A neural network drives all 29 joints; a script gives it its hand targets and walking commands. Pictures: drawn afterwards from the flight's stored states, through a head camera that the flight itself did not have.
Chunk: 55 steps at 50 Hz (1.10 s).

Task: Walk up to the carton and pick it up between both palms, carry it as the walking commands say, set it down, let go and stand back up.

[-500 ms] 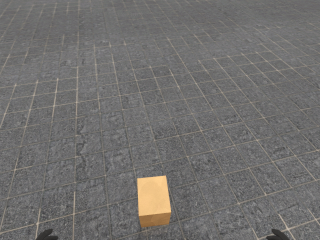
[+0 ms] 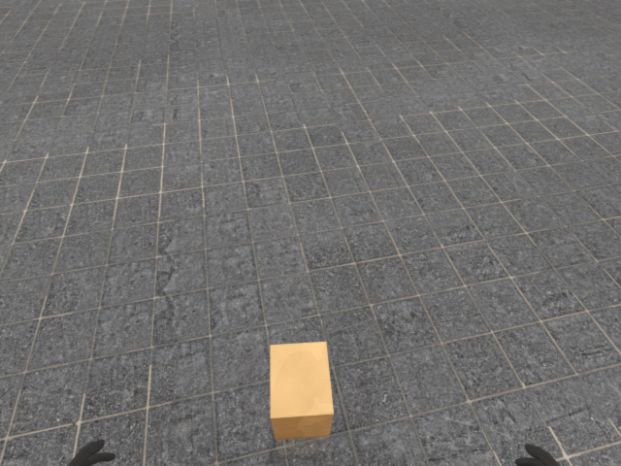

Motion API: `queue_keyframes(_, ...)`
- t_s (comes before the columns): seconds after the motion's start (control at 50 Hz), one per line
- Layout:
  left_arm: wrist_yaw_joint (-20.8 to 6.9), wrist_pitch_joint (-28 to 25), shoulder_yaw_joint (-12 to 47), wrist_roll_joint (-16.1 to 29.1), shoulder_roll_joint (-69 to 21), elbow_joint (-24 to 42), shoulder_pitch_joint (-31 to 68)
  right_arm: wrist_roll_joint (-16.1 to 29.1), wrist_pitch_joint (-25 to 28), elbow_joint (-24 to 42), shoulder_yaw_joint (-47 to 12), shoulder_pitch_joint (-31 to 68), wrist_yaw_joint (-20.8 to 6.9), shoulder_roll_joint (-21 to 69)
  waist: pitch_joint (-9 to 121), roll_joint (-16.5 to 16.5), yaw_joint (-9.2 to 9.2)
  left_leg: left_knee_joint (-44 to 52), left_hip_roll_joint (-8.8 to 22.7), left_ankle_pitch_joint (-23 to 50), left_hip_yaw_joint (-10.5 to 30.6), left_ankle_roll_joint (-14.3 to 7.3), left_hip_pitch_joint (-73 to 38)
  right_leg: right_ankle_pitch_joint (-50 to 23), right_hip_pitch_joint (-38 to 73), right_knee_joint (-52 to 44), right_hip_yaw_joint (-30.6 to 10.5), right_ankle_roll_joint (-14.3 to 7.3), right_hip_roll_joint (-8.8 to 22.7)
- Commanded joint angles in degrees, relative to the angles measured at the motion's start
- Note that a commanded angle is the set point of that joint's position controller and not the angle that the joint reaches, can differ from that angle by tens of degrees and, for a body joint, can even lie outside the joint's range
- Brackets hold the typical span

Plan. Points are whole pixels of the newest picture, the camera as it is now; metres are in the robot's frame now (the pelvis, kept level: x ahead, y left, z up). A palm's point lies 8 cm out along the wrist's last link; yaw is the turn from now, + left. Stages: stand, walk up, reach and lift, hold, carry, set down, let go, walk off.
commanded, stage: walk up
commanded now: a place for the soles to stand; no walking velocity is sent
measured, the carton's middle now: (300, 391) +0.43 +0.02 -0.67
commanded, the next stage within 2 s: reach and lift in 0.12 s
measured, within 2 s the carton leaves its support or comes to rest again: neither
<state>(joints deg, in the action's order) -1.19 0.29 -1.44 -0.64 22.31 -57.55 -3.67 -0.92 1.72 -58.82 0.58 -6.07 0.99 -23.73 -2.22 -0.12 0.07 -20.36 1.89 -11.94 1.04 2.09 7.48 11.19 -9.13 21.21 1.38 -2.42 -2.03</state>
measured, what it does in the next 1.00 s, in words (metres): lowers itself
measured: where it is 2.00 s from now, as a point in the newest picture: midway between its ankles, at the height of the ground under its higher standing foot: outside the picture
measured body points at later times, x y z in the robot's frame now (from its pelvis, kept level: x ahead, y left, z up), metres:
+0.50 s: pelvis -0.01 +0.03 -0.03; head +0.09 +0.03 +0.40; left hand +0.20 +0.29 -0.13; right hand +0.19 -0.27 -0.13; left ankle -0.01 +0.14 -0.75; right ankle +0.00 -0.09 -0.75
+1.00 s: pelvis -0.07 +0.03 -0.08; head +0.13 +0.02 +0.32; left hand +0.30 +0.25 -0.18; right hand +0.31 -0.21 -0.18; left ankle -0.01 +0.14 -0.75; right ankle +0.00 -0.09 -0.75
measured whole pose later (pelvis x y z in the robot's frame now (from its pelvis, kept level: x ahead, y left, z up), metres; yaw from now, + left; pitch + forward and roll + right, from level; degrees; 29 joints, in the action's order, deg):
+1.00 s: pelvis -0.07 +0.03 -0.08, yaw +0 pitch +22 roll +1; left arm 3.4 14.5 -11.4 0.1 10.8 -38.1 31.3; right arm -0.5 -13.2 -43.5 10.4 34.5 -2.2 -16.3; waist -4.5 0.2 0.4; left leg -54.5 -0.9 -19.1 -0.8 0.0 57.9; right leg 17.5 -59.6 54.6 -0.6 0.2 0.7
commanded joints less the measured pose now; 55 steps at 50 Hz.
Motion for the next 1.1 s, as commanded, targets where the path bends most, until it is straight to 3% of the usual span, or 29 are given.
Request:
queue_keyframes(0.0, 0.2, -0.5, -1.9, 0.0, 10.0, 3.1, 2.1, 0.0, 0.5, 2.6, 1.8, 0.9, 0.3, -10.2, 4.4, 0.9, 0.04, 1.5, 5.1, 10.0, 3.4, -3.1, 0.0, -7.5, 1.9, -3.7, -7.2, 0.0, 8.5)
queue_keyframes(0.1, 0.1, -0.4, -2.0, 0.0, 9.9, 3.6, 2.0, 0.0, 0.4, 3.1, 1.8, 0.5, 0.3, -10.3, 4.5, 0.7, 0.12, 1.3, 5.0, 10.6, 3.6, -3.1, 0.2, -7.8, 2.2, -3.4, -7.0, 0.0, 8.4)
queue_keyframes(0.12, -2.6, 2.3, -5.2, -1.7, 1.5, 25.7, 9.8, -1.1, -3.8, 29.9, 4.4, 8.1, -1.6, 0.4, -3.6, 6.4, 0.33, -6.1, -4.0, -0.2, -0.6, -0.9, 8.0, 0.9, -8.1, 0.0, -4.4, 0.9, 3.5)
queue_keyframes(0.14, -3.5, 4.9, -6.9, -4.0, 3.8, 23.6, 8.0, -2.4, -6.4, 25.0, 6.4, 6.4, -2.4, 0.6, -5.3, 4.1, -1.32, -7.2, -5.5, -3.6, -2.4, -0.7, 6.6, 5.4, -10.9, 0.9, -2.9, 1.4, 2.7)
queue_keyframes(0.18, -4.0, 9.7, -8.8, -6.2, 3.4, 27.0, 4.0, -3.7, -10.7, 27.2, 10.7, 3.0, -3.6, -2.7, -4.5, 0.9, -1.49, -8.5, -6.8, -6.3, -4.9, 0.2, 4.6, 8.1, -10.2, 0.9, -0.9, 2.3, 2.9)
queue_keyframes(0.22, -3.3, 12.1, -11.8, -6.9, 5.9, 26.4, 1.0, -3.2, -13.2, 29.8, 11.4, 0.6, -3.5, -4.1, -2.1, 3.6, -0.79, -7.9, -6.5, -4.2, -5.4, -0.2, 4.5, 4.8, -5.6, 1.4, -1.5, 3.6, 2.5)
queue_keyframes(0.28, -2.9, 12.0, -12.7, -6.5, 4.4, 29.8, -0.5, -3.3, -13.9, 31.7, 12.2, -1.5, -3.5, -3.2, 4.2, 1.6, -0.8, -9.2, -6.0, 2.0, -3.6, 0.1, 5.2, -7.7, 1.1, 7.2, -2.8, 3.8, 1.9)
queue_keyframes(0.34, -2.0, 11.3, -10.7, -4.8, -0.4, 32.7, 1.5, -2.8, -13.3, 33.8, 11.9, 3.0, -4.6, -2.1, 7.7, -0.2, 0.14, -12.5, -4.7, 7.7, -2.0, 0.2, 7.4, -12.0, -2.2, 12.2, -2.9, 3.7, 1.3)
queue_keyframes(0.56, 3.2, 13.6, -7.7, -1.0, -5.3, 34.0, 8.8, -0.9, -13.8, 27.4, 12.2, 15.3, -5.6, -4.1, 18.1, 0.7, -0.6, -22.1, -2.6, 17.5, 0.4, 1.3, 16.9, -10.9, -18.4, 23.5, -0.9, 3.3, 0.1)
queue_keyframes(0.84, 4.6, 14.5, -9.9, 0.3, -6.0, 27.6, 35.0, 0.8, -14.4, 21.6, 10.5, 41.6, -4.2, -1.3, 27.5, 0.6, 0.22, -25.8, -3.9, -0.9, -1.3, 1.2, 32.3, 1.0, -29.8, 26.7, -1.4, 3.1, 0.9)
queue_keyframes(1.08, 4.6, 10.6, -13.1, 0.7, -5.8, 21.2, 54.0, -0.5, -12.6, 18.9, 12.2, 59.5, -1.0, 2.4, 40.4, 2.3, 0.67, -30.0, -5.8, -2.7, -3.6, 0.9, 43.2, 0.2, -31.2, 30.6, -1.9, 3.8, -0.3)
